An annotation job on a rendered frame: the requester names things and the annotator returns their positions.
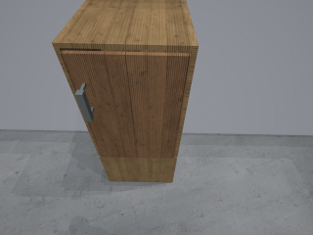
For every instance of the cupboard door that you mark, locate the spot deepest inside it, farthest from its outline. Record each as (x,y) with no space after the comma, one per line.
(137,98)

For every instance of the handle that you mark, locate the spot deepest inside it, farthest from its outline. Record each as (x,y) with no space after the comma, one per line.
(84,104)

